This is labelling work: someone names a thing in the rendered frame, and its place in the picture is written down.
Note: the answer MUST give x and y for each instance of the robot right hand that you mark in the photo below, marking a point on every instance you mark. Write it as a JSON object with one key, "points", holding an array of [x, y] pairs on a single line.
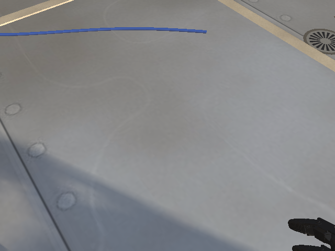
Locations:
{"points": [[320, 228]]}

